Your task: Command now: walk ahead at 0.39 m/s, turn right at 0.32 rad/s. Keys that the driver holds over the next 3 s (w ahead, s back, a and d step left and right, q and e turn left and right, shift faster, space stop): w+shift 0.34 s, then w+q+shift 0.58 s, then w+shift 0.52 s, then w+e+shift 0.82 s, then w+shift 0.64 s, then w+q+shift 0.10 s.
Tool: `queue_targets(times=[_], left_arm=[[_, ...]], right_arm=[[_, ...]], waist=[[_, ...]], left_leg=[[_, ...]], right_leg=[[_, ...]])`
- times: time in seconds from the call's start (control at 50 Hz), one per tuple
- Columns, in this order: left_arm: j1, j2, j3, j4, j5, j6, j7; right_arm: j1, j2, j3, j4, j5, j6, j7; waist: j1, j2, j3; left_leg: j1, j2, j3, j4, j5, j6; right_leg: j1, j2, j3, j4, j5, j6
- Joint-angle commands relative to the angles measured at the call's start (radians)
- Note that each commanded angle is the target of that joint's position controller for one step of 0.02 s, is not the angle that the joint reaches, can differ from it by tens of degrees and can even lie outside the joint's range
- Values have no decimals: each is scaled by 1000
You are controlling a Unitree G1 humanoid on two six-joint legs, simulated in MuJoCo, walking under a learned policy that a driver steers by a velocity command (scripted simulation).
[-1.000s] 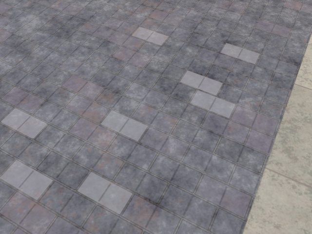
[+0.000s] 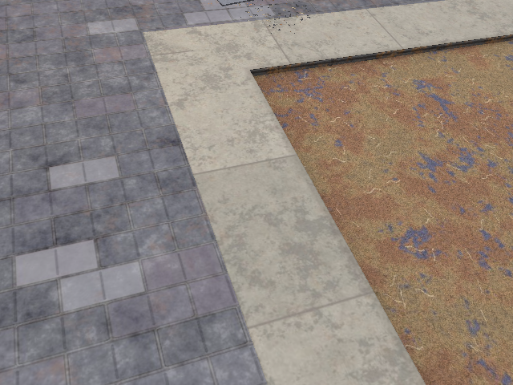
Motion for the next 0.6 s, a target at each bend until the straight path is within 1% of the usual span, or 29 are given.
queue_targets(times=[0.02,0.04,0.08,0.12,0.16,0.18,0.22,0.24,0.26,0.28,0.3,0.32,0.34,0.36,0.38,0.4,0.42,0.44,0.46,0.48,0.52,0.56,0.6], left_arm=[[-56,70,7,-52,7,-29,-9],[-78,63,2,-50,8,-39,-9],[-119,52,-7,-50,7,-56,-9],[-173,41,-18,-59,2,-71,-11],[-231,23,-32,-77,-5,-83,-13],[-248,16,-38,-84,-9,-87,-14],[-251,6,-47,-88,-12,-94,-11],[-235,2,-51,-86,-13,-98,-6],[-193,-4,-54,-77,-12,-104,3],[-120,4,-50,-55,-8,-112,14],[27,38,-36,-9,-6,-121,29],[226,129,-9,29,9,-130,45],[260,226,19,27,11,-125,52],[175,154,6,14,17,-125,55],[110,90,-12,-6,10,-130,52],[75,54,-22,-11,6,-135,47],[57,40,-27,-12,-1,-140,49],[52,28,-31,-7,-4,-147,50],[65,24,-31,4,-6,-154,48],[81,22,-31,16,-8,-161,44],[96,12,-32,34,-7,-174,35],[108,-7,-39,54,-5,-186,34],[121,-13,-43,74,-10,-195,40]], right_arm=[[106,-178,-54,7,-1,-31,9],[128,-181,-58,21,2,-41,9],[152,-179,-64,40,9,-55,11],[166,-172,-67,53,13,-64,15],[193,-170,-70,70,13,-69,21],[202,-169,-72,78,14,-70,23],[199,-169,-75,86,16,-68,30],[195,-170,-77,89,18,-66,33],[186,-170,-78,92,24,-63,35],[179,-160,-75,94,28,-64,36],[149,-134,-66,80,22,-73,37],[101,-57,-42,40,20,-84,41],[53,-24,-31,-16,33,-95,40],[24,-95,-47,-2,21,-85,31],[40,-95,-50,13,19,-83,41],[73,-97,-51,31,17,-78,53],[81,-96,-54,40,5,-66,64],[80,-87,-52,48,-3,-54,73],[64,-76,-51,43,-4,-45,80],[35,-67,-48,32,-3,-40,83],[-40,-58,-43,6,5,-35,85],[-104,-48,-35,-22,8,-36,91],[-169,-35,-22,-51,6,-37,104]], waist=[[-47,215,48],[-51,202,47],[-57,198,38],[-65,204,37],[-76,209,48],[-75,209,56],[-59,204,75],[-46,195,81],[-18,171,81],[24,126,65],[97,64,8],[196,-129,-114],[196,-245,-113],[153,-56,-6],[109,-16,10],[72,-12,8],[46,-29,26],[38,-47,49],[36,-47,69],[36,-34,94],[37,-18,137],[34,-18,163],[31,1,175]], left_leg=[[166,219,-326,-251,-445,107],[187,224,-326,-256,-425,110],[208,233,-319,-265,-393,118],[189,242,-308,-276,-370,129],[146,253,-294,-279,-349,139],[118,258,-283,-278,-339,143],[30,258,-249,-269,-310,148],[-24,259,-233,-261,-293,149],[-93,255,-211,-236,-286,146],[-197,236,-175,-177,-267,135],[-336,192,-123,-44,-197,114],[-461,82,2,313,-198,76],[-710,-10,71,601,-296,50],[-799,41,-24,746,-209,61],[-778,64,-56,773,-127,57],[-723,85,-58,763,-86,40],[-693,102,-49,760,-67,23],[-678,110,-36,774,-34,8],[-682,108,-26,791,4,0],[-693,110,-21,789,43,-4],[-695,103,4,738,115,-7],[-679,103,51,659,185,5],[-619,108,129,540,229,31]], right_leg=[[-206,-16,-32,-85,29,-2],[-210,-29,-41,-124,43,-3],[-200,-64,-80,-204,62,-3],[-167,-101,-135,-292,70,-2],[-115,-116,-166,-387,56,-11],[-79,-117,-178,-436,43,-22],[34,-112,-208,-541,30,-55],[112,-106,-227,-590,55,-74],[224,-103,-248,-652,119,-95],[388,-97,-250,-683,142,-114],[617,-125,-198,-684,87,-134],[823,-337,72,-780,-210,-169],[856,-539,495,-921,-513,-253],[763,-529,453,-896,-477,-252],[698,-466,325,-879,-379,-215],[630,-418,211,-901,-285,-182],[568,-393,134,-933,-224,-161],[519,-364,61,-960,-143,-146],[491,-349,4,-978,-59,-140],[464,-339,-50,-999,16,-135],[414,-317,-154,-1038,157,-126],[398,-299,-251,-1057,322,-115],[403,-289,-335,-1069,512,-90]])
Next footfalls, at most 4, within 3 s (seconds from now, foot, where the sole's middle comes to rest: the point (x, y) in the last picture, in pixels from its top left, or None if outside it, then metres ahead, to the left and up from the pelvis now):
0.30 right None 0.14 -0.14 -0.78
0.76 left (229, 368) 0.56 0.03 -0.78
1.18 right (222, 224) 1.03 0.07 -0.78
1.62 left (110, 162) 1.29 0.47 -0.78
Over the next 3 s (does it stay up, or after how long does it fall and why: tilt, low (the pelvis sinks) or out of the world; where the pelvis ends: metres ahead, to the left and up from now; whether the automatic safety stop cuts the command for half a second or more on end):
stays up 2.43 0.40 -0.03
